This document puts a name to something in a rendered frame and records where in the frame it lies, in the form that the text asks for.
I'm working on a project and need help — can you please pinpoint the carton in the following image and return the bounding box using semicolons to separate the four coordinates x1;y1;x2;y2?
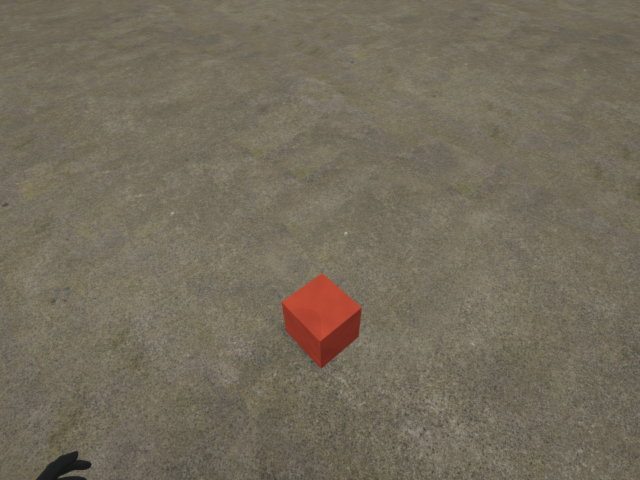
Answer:
282;273;362;369

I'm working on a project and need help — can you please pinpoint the left robot hand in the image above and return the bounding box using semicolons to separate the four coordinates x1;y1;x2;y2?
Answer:
36;451;91;480

